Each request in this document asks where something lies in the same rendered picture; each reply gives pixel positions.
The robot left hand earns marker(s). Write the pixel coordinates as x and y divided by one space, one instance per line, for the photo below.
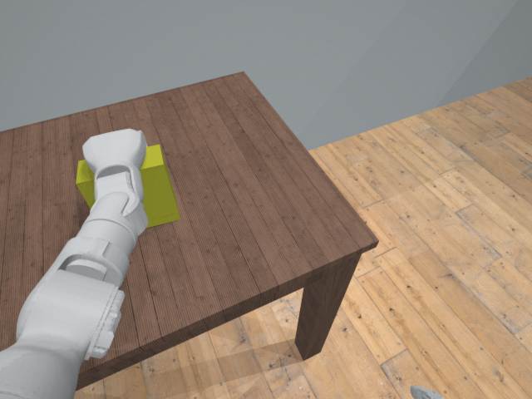
125 145

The robot left forearm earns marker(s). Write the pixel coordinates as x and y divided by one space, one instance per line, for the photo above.
102 248

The sponge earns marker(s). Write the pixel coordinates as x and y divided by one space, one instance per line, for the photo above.
159 197

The table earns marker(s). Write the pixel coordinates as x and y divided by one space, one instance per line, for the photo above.
259 219

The robot left upper arm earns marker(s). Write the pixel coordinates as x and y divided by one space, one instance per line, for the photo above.
74 318

